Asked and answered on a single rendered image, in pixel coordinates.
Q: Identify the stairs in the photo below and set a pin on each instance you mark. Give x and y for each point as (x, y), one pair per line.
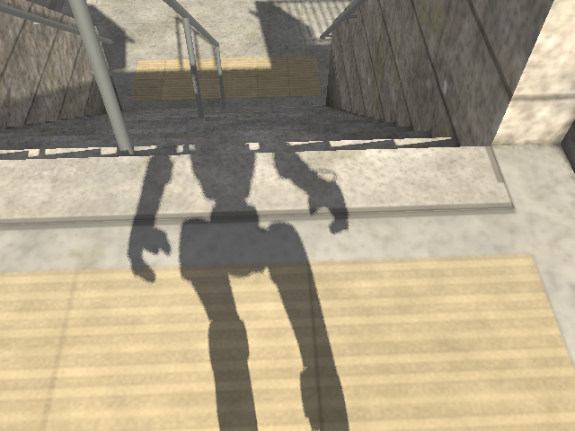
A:
(222, 131)

